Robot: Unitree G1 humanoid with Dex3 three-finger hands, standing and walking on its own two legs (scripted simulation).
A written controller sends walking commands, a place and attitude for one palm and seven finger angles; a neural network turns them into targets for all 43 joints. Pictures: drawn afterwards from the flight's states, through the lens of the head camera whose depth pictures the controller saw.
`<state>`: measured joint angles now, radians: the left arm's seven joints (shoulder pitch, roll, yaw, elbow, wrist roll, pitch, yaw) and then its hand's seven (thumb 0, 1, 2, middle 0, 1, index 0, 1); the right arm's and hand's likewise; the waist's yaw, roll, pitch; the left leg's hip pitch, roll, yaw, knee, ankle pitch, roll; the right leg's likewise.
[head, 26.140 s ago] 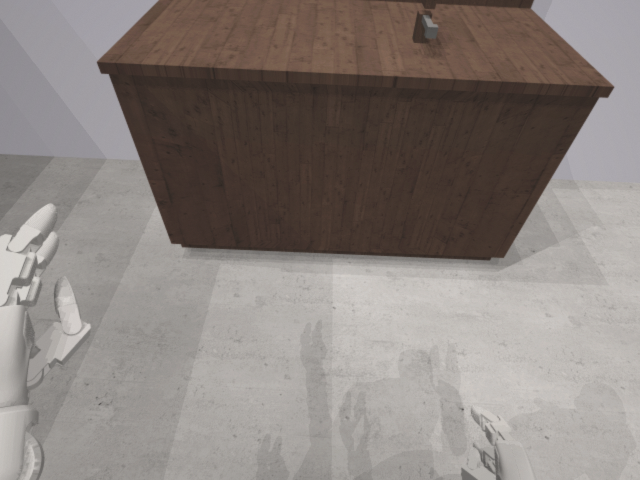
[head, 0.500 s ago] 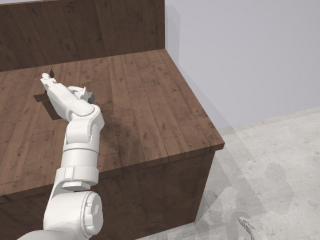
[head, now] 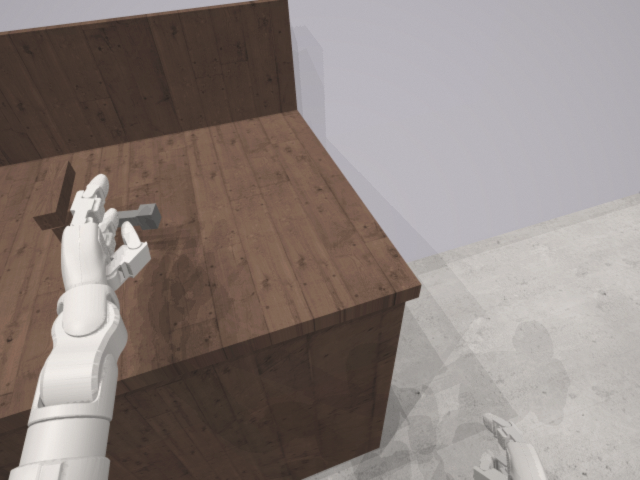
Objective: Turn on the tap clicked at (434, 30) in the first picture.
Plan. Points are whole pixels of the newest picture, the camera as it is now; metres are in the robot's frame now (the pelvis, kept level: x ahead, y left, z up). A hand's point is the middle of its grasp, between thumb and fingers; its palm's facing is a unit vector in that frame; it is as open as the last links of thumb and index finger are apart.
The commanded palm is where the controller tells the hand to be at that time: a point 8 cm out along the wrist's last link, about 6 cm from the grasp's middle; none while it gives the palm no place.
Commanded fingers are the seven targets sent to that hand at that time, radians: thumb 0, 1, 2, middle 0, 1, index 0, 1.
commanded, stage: draw the hand back beside the body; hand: left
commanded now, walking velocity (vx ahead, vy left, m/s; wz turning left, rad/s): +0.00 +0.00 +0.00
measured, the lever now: (148, 216) +0.46 +0.29 +0.11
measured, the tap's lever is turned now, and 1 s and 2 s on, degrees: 76 76 76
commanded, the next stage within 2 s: step back with the hand held close in 1.16 s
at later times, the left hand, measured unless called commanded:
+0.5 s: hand (92, 304) +0.25 +0.25 +0.16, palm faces +0.35 -0.89 -0.28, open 7.6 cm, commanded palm +0.21 +0.29 +0.17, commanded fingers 0.00 0.90 0.90 -0.19 -0.28 -0.19 -0.28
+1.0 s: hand (36, 365) +0.19 +0.28 +0.15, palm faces +0.42 -0.84 -0.35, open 7.4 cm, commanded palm +0.15 +0.32 +0.17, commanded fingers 0.00 0.90 0.90 -0.20 -0.30 -0.20 -0.30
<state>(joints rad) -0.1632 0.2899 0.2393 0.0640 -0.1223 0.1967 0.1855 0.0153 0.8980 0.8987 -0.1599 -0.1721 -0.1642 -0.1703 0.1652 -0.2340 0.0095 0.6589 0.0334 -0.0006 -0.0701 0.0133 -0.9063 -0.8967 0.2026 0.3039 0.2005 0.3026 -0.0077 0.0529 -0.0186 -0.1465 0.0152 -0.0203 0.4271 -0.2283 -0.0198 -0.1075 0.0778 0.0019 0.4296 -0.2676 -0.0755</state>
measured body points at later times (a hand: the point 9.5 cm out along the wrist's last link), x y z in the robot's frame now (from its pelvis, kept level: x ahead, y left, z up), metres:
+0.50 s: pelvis +0.00 +0.02 +0.00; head -0.02 +0.00 +0.45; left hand +0.23 +0.30 +0.18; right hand +0.19 -0.19 -0.08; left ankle +0.00 +0.14 -0.74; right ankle -0.02 -0.07 -0.74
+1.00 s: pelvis +0.00 +0.03 +0.00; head -0.02 +0.01 +0.45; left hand +0.16 +0.32 +0.17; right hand +0.20 -0.18 -0.08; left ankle +0.00 +0.14 -0.74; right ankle -0.02 -0.07 -0.74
